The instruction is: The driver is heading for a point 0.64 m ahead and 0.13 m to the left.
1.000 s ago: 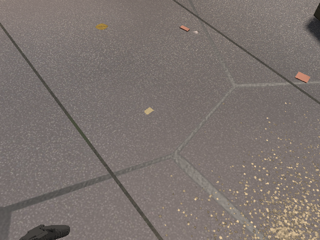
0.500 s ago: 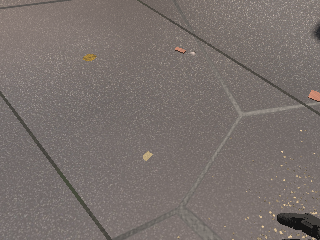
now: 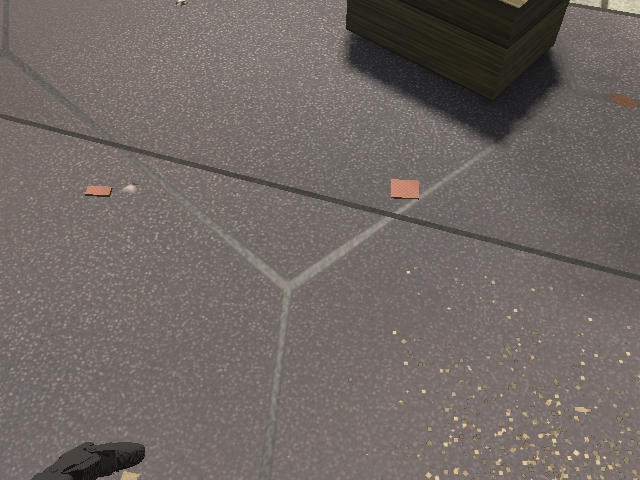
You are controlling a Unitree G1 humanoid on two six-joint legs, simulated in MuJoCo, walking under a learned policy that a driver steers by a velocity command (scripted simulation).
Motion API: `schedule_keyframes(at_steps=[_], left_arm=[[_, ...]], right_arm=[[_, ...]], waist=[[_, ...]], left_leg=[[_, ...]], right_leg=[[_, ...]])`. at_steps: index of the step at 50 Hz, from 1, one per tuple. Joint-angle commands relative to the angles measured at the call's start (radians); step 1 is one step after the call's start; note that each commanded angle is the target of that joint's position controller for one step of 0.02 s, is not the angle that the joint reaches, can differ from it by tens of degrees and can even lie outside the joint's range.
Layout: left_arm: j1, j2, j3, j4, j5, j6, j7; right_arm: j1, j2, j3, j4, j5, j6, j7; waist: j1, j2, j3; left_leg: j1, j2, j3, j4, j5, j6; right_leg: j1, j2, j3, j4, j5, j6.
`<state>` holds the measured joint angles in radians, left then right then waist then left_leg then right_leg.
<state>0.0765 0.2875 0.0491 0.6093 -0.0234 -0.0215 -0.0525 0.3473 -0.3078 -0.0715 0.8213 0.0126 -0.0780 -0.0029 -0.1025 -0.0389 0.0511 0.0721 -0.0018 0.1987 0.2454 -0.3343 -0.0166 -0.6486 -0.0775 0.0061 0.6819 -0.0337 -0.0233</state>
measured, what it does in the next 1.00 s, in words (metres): walks ahead, turning left: right foot, then left foot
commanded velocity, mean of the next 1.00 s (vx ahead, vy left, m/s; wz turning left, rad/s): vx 0.44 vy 0.00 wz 0.23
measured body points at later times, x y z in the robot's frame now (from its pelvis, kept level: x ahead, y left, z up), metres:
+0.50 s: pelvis +0.28 -0.03 +0.00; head +0.30 -0.03 +0.45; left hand +0.31 +0.25 -0.11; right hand +0.47 -0.27 -0.10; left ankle +0.46 +0.14 -0.69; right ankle +0.18 -0.12 -0.73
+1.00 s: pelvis +0.55 +0.04 +0.01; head +0.59 +0.06 +0.46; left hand +0.65 +0.34 -0.09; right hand +0.73 -0.19 -0.10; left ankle +0.48 +0.11 -0.73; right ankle +0.76 -0.04 -0.70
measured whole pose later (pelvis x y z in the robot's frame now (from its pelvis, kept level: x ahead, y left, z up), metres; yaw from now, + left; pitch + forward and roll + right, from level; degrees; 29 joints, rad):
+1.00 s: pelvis +0.55 +0.04 +0.01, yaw +20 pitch +2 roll +1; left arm 0.10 0.28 0.04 0.73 0.01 -0.08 -0.01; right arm 0.24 -0.28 -0.05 0.74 0.00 -0.03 -0.01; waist -0.05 -0.04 0.05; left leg -0.13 -0.12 -0.07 0.37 -0.25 0.08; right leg -0.60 -0.05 0.06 0.60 0.04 0.05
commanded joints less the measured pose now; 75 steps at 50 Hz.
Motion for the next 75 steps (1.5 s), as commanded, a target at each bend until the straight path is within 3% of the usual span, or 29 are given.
schedule_keyframes(at_steps=[1, 4, 5, 6, 7, 8, 10, 14, 25, 29, 31, 32, 33, 34, 35, 38, 44, 49, 53, 55, 56, 57, 59, 61, 65, 67, 68, 69, 75], left_arm=[[-0.069, 0.066, 0.019, -0.103, 0.005, -0.016, -0.010], [0.270, 0.177, 0.082, -0.018, 0.009, -0.003, 0.017], [0.354, 0.296, 0.102, -0.001, 0.017, -0.002, 0.034], [0.371, 0.254, 0.082, -0.021, 0.013, -0.011, 0.033], [0.330, 0.195, 0.061, -0.007, 0.021, -0.022, 0.025], [0.279, 0.173, 0.053, 0.007, 0.020, -0.030, 0.024], [0.176, 0.103, 0.033, 0.017, 0.027, -0.047, 0.022], [0.138, 0.092, 0.038, 0.055, 0.038, -0.087, 0.024], [0.247, 0.145, 0.055, 0.165, 0.021, -0.060, 0.059], [0.227, 0.191, 0.068, 0.168, 0.011, -0.023, 0.077], [0.197, 0.200, 0.067, 0.158, 0.007, -0.010, 0.089], [0.215, 0.167, 0.051, 0.143, 0.021, -0.019, 0.092], [0.327, 0.015, 0.003, 0.097, 0.048, -0.050, 0.068], [0.217, 0.101, 0.014, 0.090, 0.013, -0.091, 0.050], [0.119, 0.144, 0.025, 0.055, -0.021, -0.114, 0.041], [0.127, 0.146, 0.033, 0.072, 0.024, -0.110, 0.052], [0.118, 0.055, 0.005, 0.078, 0.038, -0.061, 0.063], [0.013, 0.078, 0.009, 0.062, 0.031, -0.074, 0.037], [0.102, 0.116, 0.030, 0.093, 0.057, -0.089, 0.034], [0.136, 0.162, 0.030, 0.081, 0.080, -0.082, 0.048], [0.180, 0.071, 0.012, 0.103, 0.059, -0.065, 0.048], [0.174, 0.049, -0.002, 0.113, 0.039, -0.053, 0.041], [0.077, 0.072, -0.001, 0.107, 0.034, -0.031, 0.037], [-0.019, 0.093, 0.006, 0.096, 0.045, -0.012, 0.043], [-0.011, 0.073, 0.004, 0.126, 0.032, 0.005, 0.059], [0.025, 0.043, -0.008, 0.150, 0.036, 0.000, 0.057], [0.035, 0.050, -0.002, 0.147, 0.040, 0.000, 0.056], [0.009, 0.051, -0.003, 0.150, 0.046, -0.002, 0.058], [0.042, 0.037, 0.000, 0.209, 0.031, -0.002, 0.067]], right_arm=[[-0.015, -0.196, -0.046, -0.039, 0.018, 0.002, -0.003], [-0.010, -0.182, -0.030, -0.030, 0.015, 0.010, -0.010], [0.073, -0.062, 0.014, -0.074, -0.021, -0.003, 0.001], [0.084, -0.079, 0.021, -0.049, -0.004, -0.025, 0.011], [-0.035, -0.163, -0.007, -0.075, 0.042, -0.032, 0.018], [-0.095, -0.147, -0.001, -0.098, 0.050, -0.035, 0.018], [-0.082, -0.130, -0.006, -0.078, 0.018, -0.019, 0.008], [-0.028, -0.072, -0.002, -0.045, 0.019, 0.031, 0.002], [-0.312, -0.014, 0.023, -0.159, 0.008, 0.016, 0.053], [-0.274, -0.054, 0.002, -0.198, 0.008, 0.024, 0.073], [-0.042, -0.133, -0.044, -0.154, 0.010, 0.030, 0.061], [0.104, -0.215, -0.075, -0.128, 0.013, 0.041, 0.039], [0.072, -0.299, -0.085, -0.138, 0.018, 0.033, 0.035], [0.103, -0.211, -0.061, -0.158, 0.011, 0.021, 0.037], [0.064, -0.167, -0.049, -0.156, 0.003, 0.013, 0.036], [-0.119, -0.088, -0.020, -0.202, -0.015, 0.010, 0.026], [-0.129, -0.126, -0.023, -0.163, -0.009, 0.019, -0.004], [-0.074, -0.113, -0.013, -0.114, -0.009, 0.042, -0.016], [-0.110, -0.083, -0.001, -0.095, -0.010, 0.045, -0.014], [0.073, -0.020, 0.021, -0.074, -0.030, 0.033, -0.011], [0.063, -0.048, 0.022, -0.062, -0.022, 0.045, -0.009], [0.009, -0.095, 0.009, -0.075, -0.009, 0.064, -0.009], [-0.061, -0.085, 0.002, -0.076, -0.004, 0.114, -0.021], [-0.057, -0.057, 0.005, -0.061, -0.009, 0.138, -0.030], [0.009, -0.021, 0.008, 0.011, -0.025, 0.122, -0.024], [-0.050, -0.054, 0.008, -0.017, -0.047, 0.116, -0.028], [-0.071, -0.100, -0.003, -0.005, -0.036, 0.113, -0.030], [-0.093, -0.064, 0.004, -0.004, -0.033, 0.101, -0.029], [-0.064, -0.041, 0.012, 0.042, -0.022, 0.051, -0.029]], waist=[[0.053, 0.107, 0.010], [0.251, 0.087, -0.185], [0.207, -0.153, -0.322], [0.221, -0.140, -0.509], [0.245, -0.051, -0.366], [0.214, -0.041, -0.220], [0.132, -0.037, -0.109], [0.083, -0.027, -0.059], [0.186, 0.017, 0.061], [0.127, -0.038, -0.017], [-0.010, -0.034, -0.151], [-0.070, 0.072, -0.246], [0.064, 0.310, -0.328], [-0.020, 0.185, -0.422], [-0.028, 0.139, -0.275], [0.095, 0.048, -0.101], [0.111, 0.103, -0.108], [0.052, 0.129, -0.130], [0.120, 0.108, -0.133], [0.061, -0.120, -0.312], [0.107, -0.192, -0.378], [0.117, -0.121, -0.333], [0.098, -0.052, -0.191], [0.068, -0.105, -0.116], [0.052, -0.095, -0.146], [0.081, -0.027, -0.098], [0.123, 0.079, -0.050], [0.112, 0.095, -0.032], [0.108, 0.076, -0.074]], left_leg=[[-0.006, 0.285, -0.075, 0.022, 0.752, 0.145], [-0.198, 0.228, -0.015, 0.481, 0.891, 0.087], [-0.628, 0.094, -0.015, 0.895, 0.164, 0.023], [-0.728, -0.001, -0.234, 1.097, -0.277, 0.017], [-0.808, 0.048, -0.291, 1.137, -0.219, 0.028], [-0.821, 0.089, -0.272, 1.078, -0.136, 0.037], [-0.729, 0.153, -0.277, 0.956, -0.001, 0.029], [-0.674, 0.153, -0.302, 0.889, 0.135, -0.004], [-0.803, 0.099, -0.210, 0.394, 0.399, 0.038], [-0.677, 0.010, -0.108, 0.377, 0.201, 0.106], [-0.343, -0.068, -0.090, 0.322, 0.201, 0.168], [-0.042, 0.038, -0.290, 0.283, 0.211, 0.227], [0.292, 0.292, -0.866, 0.203, 0.063, 0.430], [0.349, 0.328, -1.028, 0.077, -0.024, 0.444], [0.248, 0.300, -0.873, 0.052, 0.042, 0.388], [-0.135, 0.207, -0.572, 0.042, 0.541, 0.322], [-0.327, 0.087, -0.298, 0.050, 0.886, 0.248], [-0.226, 0.124, -0.348, 0.099, 0.689, 0.205], [-0.190, 0.107, -0.390, 0.283, 0.631, 0.149], [-0.400, -0.036, -0.347, 0.575, 0.127, 0.040], [-0.467, -0.051, -0.325, 0.715, -0.305, -0.009], [-0.507, -0.022, -0.346, 0.761, -0.383, -0.024], [-0.528, 0.022, -0.319, 0.752, -0.309, -0.049], [-0.423, 0.039, -0.283, 0.577, -0.215, -0.054], [-0.197, 0.001, -0.204, 0.284, 0.118, -0.015], [-0.218, 0.081, -0.293, 0.190, 0.115, 0.033], [-0.364, 0.080, -0.307, 0.181, -0.079, 0.067], [-0.448, 0.070, -0.306, 0.149, -0.161, 0.067], [-0.373, 0.057, -0.283, 0.179, 0.119, 0.020]], right_leg=[[0.083, 0.054, -0.055, -0.059, -0.093, -0.055], [0.645, 0.114, -0.040, -0.142, -0.042, -0.142], [1.055, -0.179, 0.424, -0.145, -0.094, -0.280], [1.102, -0.334, 0.787, -0.306, -0.180, -0.372], [0.988, -0.300, 0.624, -0.339, -0.178, -0.312], [0.824, -0.256, 0.457, -0.356, -0.121, -0.269], [0.596, -0.174, 0.270, -0.415, -0.012, -0.215], [0.469, -0.152, 0.101, -0.532, 0.068, -0.209], [0.712, -0.184, -0.138, -0.534, 0.199, -0.142], [0.805, -0.201, -0.187, -0.328, 0.700, -0.101], [0.706, -0.157, -0.220, 0.007, 0.801, -0.058], [0.475, -0.108, -0.220, 0.307, 0.489, -0.016], [0.010, 0.121, -0.111, 0.655, -0.510, 0.050], [-0.104, 0.120, 0.100, 0.743, -0.552, 0.031], [-0.168, 0.068, 0.107, 0.707, -0.456, 0.006], [0.000, -0.025, 0.080, 0.509, -0.315, 0.025], [0.161, 0.023, -0.004, 0.134, -0.069, 0.097], [0.212, 0.056, 0.025, -0.103, 0.140, 0.065], [0.347, 0.057, 0.026, -0.265, 0.238, -0.013], [0.733, -0.210, 0.280, -0.165, 0.848, -0.216], [0.767, -0.296, 0.410, -0.210, 0.776, -0.303], [0.704, -0.287, 0.447, -0.260, 0.509, -0.292], [0.525, -0.228, 0.393, -0.351, 0.057, -0.219], [0.353, -0.147, 0.299, -0.418, -0.182, -0.157], [0.276, -0.066, 0.162, -0.395, -0.331, -0.108], [0.249, -0.025, 0.133, -0.361, -0.463, -0.030], [0.310, 0.030, 0.071, -0.339, -0.423, -0.001], [0.394, 0.040, 0.055, -0.288, -0.343, 0.011], [0.464, 0.040, 0.044, -0.205, -0.019, -0.023]])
